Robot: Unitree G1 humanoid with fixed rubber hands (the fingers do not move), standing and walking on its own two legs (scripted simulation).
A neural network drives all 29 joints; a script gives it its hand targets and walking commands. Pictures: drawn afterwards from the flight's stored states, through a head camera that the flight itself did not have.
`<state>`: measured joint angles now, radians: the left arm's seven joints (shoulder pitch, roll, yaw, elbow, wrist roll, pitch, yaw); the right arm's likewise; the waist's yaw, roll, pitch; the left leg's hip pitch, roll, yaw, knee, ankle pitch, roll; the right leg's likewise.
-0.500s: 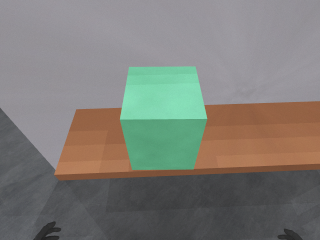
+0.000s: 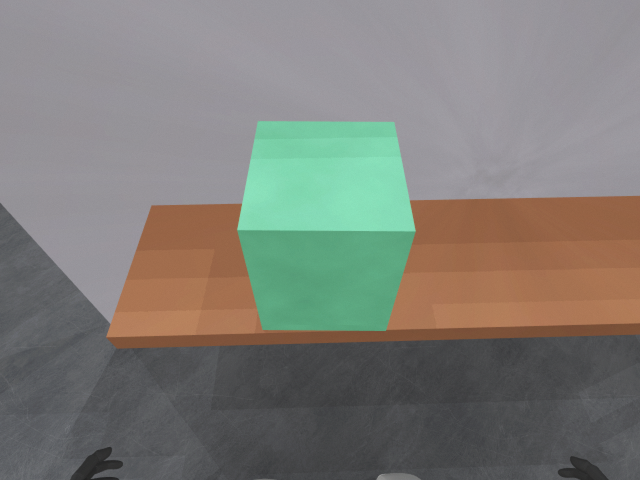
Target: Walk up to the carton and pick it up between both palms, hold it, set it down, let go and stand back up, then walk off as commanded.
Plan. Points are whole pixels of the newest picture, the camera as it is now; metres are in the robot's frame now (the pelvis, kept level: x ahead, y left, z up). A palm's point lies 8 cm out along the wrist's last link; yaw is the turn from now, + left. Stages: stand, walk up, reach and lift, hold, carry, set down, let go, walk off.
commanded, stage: walk up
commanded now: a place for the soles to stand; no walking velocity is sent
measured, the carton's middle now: (325, 231) +0.45 +0.01 +0.02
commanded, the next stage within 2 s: reach and lift in 0.04 s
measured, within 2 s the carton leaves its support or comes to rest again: neither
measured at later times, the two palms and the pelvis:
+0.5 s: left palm (118, 439) +0.18 +0.28 -0.07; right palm (605, 445) +0.16 -0.32 -0.04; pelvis +0.00 -0.01 +0.00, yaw -1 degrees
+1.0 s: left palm (107, 438) +0.17 +0.27 -0.02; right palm (565, 437) +0.16 -0.27 -0.02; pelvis -0.01 -0.01 +0.01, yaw -1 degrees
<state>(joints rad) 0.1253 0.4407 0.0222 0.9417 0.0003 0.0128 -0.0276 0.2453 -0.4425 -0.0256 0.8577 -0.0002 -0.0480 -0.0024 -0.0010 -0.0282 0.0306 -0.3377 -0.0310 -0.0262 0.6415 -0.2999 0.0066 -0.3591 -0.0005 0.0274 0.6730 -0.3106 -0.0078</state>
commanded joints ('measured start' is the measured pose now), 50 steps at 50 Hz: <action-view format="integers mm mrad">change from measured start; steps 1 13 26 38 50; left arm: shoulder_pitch -75 -77 5 -22 23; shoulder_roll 181 100 40 -19 -31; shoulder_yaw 50 98 147 69 46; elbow -57 -606 -658 -664 -715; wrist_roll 34 59 72 -39 -135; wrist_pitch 0 399 291 166 101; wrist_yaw -1 50 45 77 44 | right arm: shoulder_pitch -26 -145 -31 -98 -24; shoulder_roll -204 -139 18 63 191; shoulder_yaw -43 -208 -93 -136 -57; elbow -4 -166 -107 -321 -491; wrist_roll -10 -71 -1 -4 20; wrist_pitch -25 -204 -192 -214 -155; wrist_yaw -37 57 42 30 -5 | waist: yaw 11 10 15 10 24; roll -14 -147 59 54 -50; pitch -54 -156 -54 -78 7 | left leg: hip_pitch -5 90 171 -31 189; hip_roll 124 53 4 49 -2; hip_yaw -181 94 100 125 141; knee -142 -49 -220 -375 -356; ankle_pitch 125 16 212 -56 40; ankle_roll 81 9 -18 37 18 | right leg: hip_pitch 115 165 280 466 282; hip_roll -99 21 7 57 -12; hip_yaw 114 -58 -24 -49 -6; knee -172 -77 -253 -251 -408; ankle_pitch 41 187 322 118 -41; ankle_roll -80 -18 -3 12 -7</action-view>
